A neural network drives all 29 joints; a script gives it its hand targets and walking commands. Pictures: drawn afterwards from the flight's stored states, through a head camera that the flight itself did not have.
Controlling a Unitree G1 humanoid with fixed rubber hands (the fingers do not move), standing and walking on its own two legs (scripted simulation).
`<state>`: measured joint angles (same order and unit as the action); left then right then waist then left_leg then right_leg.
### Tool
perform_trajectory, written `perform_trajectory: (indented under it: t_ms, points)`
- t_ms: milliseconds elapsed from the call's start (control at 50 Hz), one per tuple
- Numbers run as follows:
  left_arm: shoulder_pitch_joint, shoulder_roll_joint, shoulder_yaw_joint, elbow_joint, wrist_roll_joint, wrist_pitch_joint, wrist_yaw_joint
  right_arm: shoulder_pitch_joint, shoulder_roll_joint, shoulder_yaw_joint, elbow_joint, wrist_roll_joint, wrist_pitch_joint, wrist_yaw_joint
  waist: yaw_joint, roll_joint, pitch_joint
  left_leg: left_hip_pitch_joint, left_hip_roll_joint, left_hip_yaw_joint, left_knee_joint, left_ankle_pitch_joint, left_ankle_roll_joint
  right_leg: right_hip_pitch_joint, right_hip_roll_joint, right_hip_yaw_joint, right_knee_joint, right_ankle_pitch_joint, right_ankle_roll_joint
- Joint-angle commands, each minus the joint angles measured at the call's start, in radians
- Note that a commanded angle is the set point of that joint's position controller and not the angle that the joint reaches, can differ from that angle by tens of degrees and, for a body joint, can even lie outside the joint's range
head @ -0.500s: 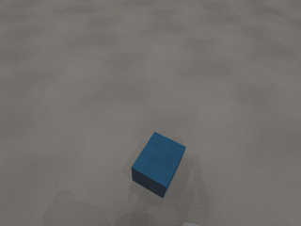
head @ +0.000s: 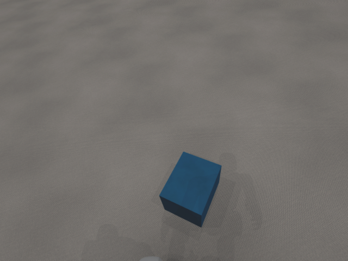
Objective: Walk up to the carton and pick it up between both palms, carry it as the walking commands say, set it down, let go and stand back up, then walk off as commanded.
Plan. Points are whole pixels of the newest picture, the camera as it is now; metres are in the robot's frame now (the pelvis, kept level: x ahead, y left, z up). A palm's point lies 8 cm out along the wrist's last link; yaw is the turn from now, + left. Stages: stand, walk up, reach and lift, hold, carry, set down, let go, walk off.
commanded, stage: walk up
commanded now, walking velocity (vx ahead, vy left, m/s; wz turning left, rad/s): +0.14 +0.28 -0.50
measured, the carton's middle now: (192, 188) +0.57 +0.03 -0.68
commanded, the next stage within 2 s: none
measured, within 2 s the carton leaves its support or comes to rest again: neither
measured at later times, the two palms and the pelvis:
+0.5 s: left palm (42, 235) +0.19 +0.43 -0.13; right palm out of the picture -0.03 -0.07 -0.11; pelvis +0.05 +0.18 +0.00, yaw -13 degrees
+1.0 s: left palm (89, 183) +0.35 +0.35 -0.15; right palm out of the picture +0.04 -0.02 -0.14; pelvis +0.18 +0.16 -0.01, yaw -19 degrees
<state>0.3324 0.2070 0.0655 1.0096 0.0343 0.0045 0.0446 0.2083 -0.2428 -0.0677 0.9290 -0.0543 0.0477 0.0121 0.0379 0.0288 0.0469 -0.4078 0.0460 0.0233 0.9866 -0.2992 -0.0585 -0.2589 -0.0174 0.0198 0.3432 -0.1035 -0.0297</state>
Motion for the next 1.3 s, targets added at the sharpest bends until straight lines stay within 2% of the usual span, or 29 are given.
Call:
perform_trajectory:
  t_ms: [0,120,200,240,260,280,300,320,360,400,460,600,720,780,820,860,880,900,920,960,980,1100,1160,1180,1200,1220,1240,1260,1280]
  points:
    - [0.068,0.203,0.044,-0.037,0.007,-0.005,0.005,-0.033,-0.039,-0.003,-0.097,0.005,-0.001,0.011,0.018,-0.174,-0.023,-0.134,0.014,-0.037,-0.042,-0.003,-0.011,0.104,-0.266,0.347,-0.163,-0.257,-0.096]
    - [0.066,0.279,0.072,-0.06,0.022,0.017,0.008,-0.096,-0.052,0.01,-0.168,0.017,0.011,0.025,0.031,-0.284,-0.039,-0.032,-0.031,-0.02,-0.207,-0.085,-0.029,0.003,-0.253,0.375,-0.176,-0.358,-0.084]
    - [-0.052,0.315,0.074,-0.106,0.024,0.027,0.009,-0.016,-0.062,0.016,-0.164,0.018,0.006,0.025,-0.025,-0.312,-0.065,0.192,-0.057,0.005,-0.396,-0.106,-0.024,-0.159,-0.227,0.362,-0.147,-0.459,-0.056]
    - [-0.088,0.269,0.056,-0.113,0.023,0.026,0.011,0.118,-0.083,0.012,-0.108,0.013,-0.003,0.01,-0.097,-0.23,-0.093,0.424,-0.066,0.047,-0.608,0.012,0.007,-0.295,-0.143,0.274,-0.034,-0.487,0.0]
    - [-0.042,0.194,0.037,-0.106,0.026,0.027,0.013,0.159,-0.127,0.002,-0.076,0.003,-0.008,0.0,-0.107,-0.021,-0.097,0.471,0.044,-0.068,-0.756,-0.048,0.029,-0.37,-0.057,0.167,0.201,-0.542,0.015]
    - [-0.013,0.13,0.027,-0.123,0.035,0.028,0.013,0.146,-0.234,-0.014,-0.083,-0.006,-0.008,-0.001,-0.087,0.197,-0.067,0.393,0.263,-0.303,-0.838,-0.242,0.053,-0.484,0.056,0.037,0.516,-0.528,0.05]
    - [-0.058,0.152,0.042,-0.131,0.025,0.043,0.013,0.114,-0.255,-0.022,-0.086,0.001,-0.018,0.006,-0.095,0.226,-0.041,0.231,0.337,-0.367,-0.9,-0.434,0.079,-0.432,-0.018,0.007,0.6,-0.494,0.053]
    - [-0.1,0.168,0.039,-0.14,0.012,0.055,-0.01,0.059,-0.199,-0.016,-0.083,0.008,-0.025,0.012,-0.087,0.203,0.009,0.179,0.299,-0.383,-0.961,-0.55,0.072,-0.437,-0.034,0.009,0.709,-0.391,0.046]
    - [-0.045,0.178,0.045,-0.095,0.01,0.039,-0.045,-0.007,-0.142,-0.006,-0.075,0.018,-0.055,0.007,-0.029,0.098,0.058,0.203,0.217,-0.245,-0.94,-0.353,0.046,-0.401,-0.053,0.01,0.776,-0.245,0.035]
    - [-0.042,0.158,0.034,-0.084,0.01,0.025,-0.063,0.058,-0.093,0.008,-0.03,0.022,-0.084,-0.003,-0.032,0.073,0.067,0.279,0.185,-0.161,-0.909,-0.151,0.045,-0.38,-0.058,-0.012,0.771,-0.183,0.025]
    - [-0.141,0.119,0.014,-0.119,0.011,0.023,-0.077,0.205,-0.067,0.024,0.025,0.026,-0.108,-0.016,-0.078,0.089,0.078,0.416,0.198,-0.139,-0.888,0.037,0.055,-0.432,-0.048,-0.018,0.749,-0.158,0.018]
    - [-0.305,0.065,-0.023,-0.161,0.004,0.023,-0.073,0.402,-0.039,0.038,0.107,0.028,-0.113,-0.042,-0.119,0.112,0.059,0.589,0.206,-0.05,-0.751,0.772,0.093,-0.44,-0.018,-0.083,0.584,-0.16,0.029]
    - [-0.366,0.025,-0.043,-0.165,-0.009,0.016,-0.066,0.475,-0.031,0.041,0.158,0.022,-0.114,-0.059,-0.114,0.111,0.03,0.594,0.221,-0.002,-0.663,1.085,0.097,-0.354,0.023,-0.128,0.436,-0.109,-0.004]
    - [-0.321,0.02,-0.033,-0.127,-0.016,0.022,-0.051,0.458,-0.054,0.026,0.15,0.022,-0.111,-0.07,-0.088,0.109,0.001,0.523,0.239,0.038,-0.561,1.389,0.056,-0.194,0.082,-0.168,0.321,-0.132,-0.023]
    - [-0.278,0.032,-0.022,-0.111,-0.02,0.018,-0.044,0.435,-0.066,0.017,0.138,0.033,-0.101,-0.078,-0.066,0.167,-0.056,0.491,0.232,0.049,-0.482,1.441,0.068,-0.078,0.1,-0.175,0.221,-0.147,-0.036]
    - [-0.151,0.063,-0.007,-0.085,-0.013,0.003,-0.031,0.345,-0.059,0.02,0.114,0.049,-0.091,-0.078,0.011,0.16,-0.109,0.358,0.21,0.043,-0.301,1.283,0.057,0.129,0.034,-0.143,0.022,0.042,-0.052]
    - [-0.066,0.105,0.005,-0.059,0.003,-0.011,-0.024,0.301,-0.026,0.028,0.094,0.053,-0.092,-0.074,0.057,0.065,-0.134,0.204,0.141,0.067,-0.11,0.817,0.034,0.281,-0.079,-0.052,-0.066,0.36,-0.115]
    - [-0.029,0.158,0.014,-0.036,0.01,-0.024,-0.014,0.313,0.035,0.04,0.069,0.05,-0.089,-0.073,0.029,-0.136,-0.145,-0.066,-0.025,0.103,0.142,-0.196,0.012,0.459,-0.289,0.139,0.049,1.073,-0.23]
    - [-0.035,0.141,0.017,-0.032,-0.008,-0.033,-0.004,0.359,0.041,0.034,0.065,0.051,-0.074,-0.078,-0.003,-0.094,-0.204,-0.073,0.005,0.009,0.242,-0.283,0.004,0.427,-0.405,0.181,0.083,1.21,-0.332]
    - [-0.195,0.058,-0.016,-0.051,-0.025,-0.04,0.0,0.357,0.072,0.039,0.083,0.033,-0.061,-0.076,-0.099,-0.075,-0.111,0.03,0.041,-0.056,0.035,-0.228,0.054,0.238,-0.307,0.082,0.027,0.858,-0.223]
    - [-0.223,0.02,-0.03,-0.053,-0.025,-0.037,-0.001,0.323,0.088,0.043,0.094,0.027,-0.053,-0.065,-0.105,-0.075,-0.068,0.062,0.037,-0.046,-0.112,-0.19,0.061,0.195,-0.241,0.027,0.002,0.731,-0.175]
    - [-0.101,0.123,-0.011,0.012,-0.025,-0.017,0.008,0.157,0.008,0.01,0.039,0.064,-0.013,-0.059,-0.059,-0.18,-0.073,0.132,-0.005,0.038,-0.274,-0.076,0.015,0.148,-0.234,0.0,0.071,0.917,-0.136]
    - [-0.128,0.155,0.007,0.01,-0.019,0.022,0.013,0.137,-0.012,0.003,0.011,0.06,-0.013,-0.065,-0.101,-0.225,-0.074,0.189,0.014,0.063,-0.414,0.062,0.024,0.08,-0.159,-0.045,0.159,0.692,-0.082]
    - [-0.153,0.159,0.017,0.0,-0.016,0.04,0.013,0.175,-0.051,-0.007,0.005,0.049,-0.021,-0.07,-0.147,-0.199,-0.076,0.268,0.066,0.051,-0.517,0.3,0.044,-0.007,-0.097,-0.084,0.247,0.456,-0.032]
    - [-0.143,0.11,0.016,-0.026,-0.009,0.051,0.005,0.235,-0.155,-0.036,0.011,0.029,-0.022,-0.081,-0.164,0.017,-0.091,0.385,0.271,-0.156,-0.594,0.733,0.111,-0.2,-0.013,-0.119,0.434,-0.067,0.044]
    - [-0.119,0.076,0.027,-0.056,0.002,0.071,-0.003,0.294,-0.243,-0.06,-0.001,0.013,-0.022,-0.089,-0.161,0.226,-0.112,0.325,0.565,-0.425,-0.585,1.182,0.27,-0.302,0.041,-0.043,0.74,-0.647,0.086]
    - [-0.071,0.081,0.037,-0.044,0.005,0.089,-0.009,0.304,-0.25,-0.057,0.001,0.02,-0.018,-0.098,-0.136,0.151,-0.145,0.29,0.579,-0.358,-0.526,1.246,0.344,-0.288,0.007,0.049,0.935,-0.657,0.099]
    - [-0.075,0.067,0.033,-0.062,0.004,0.094,-0.012,0.211,-0.23,-0.049,-0.017,0.027,-0.017,-0.102,-0.118,0.192,-0.139,0.211,0.552,-0.321,-0.561,1.081,0.357,-0.299,0.004,0.058,1.022,-0.603,0.104]
    - [-0.091,0.072,0.035,-0.075,0.003,0.096,-0.019,0.096,-0.192,-0.039,-0.047,0.034,-0.017,-0.097,-0.088,0.201,-0.103,0.123,0.463,-0.252,-0.603,0.833,0.32,-0.285,0.001,0.061,1.059,-0.504,0.106]
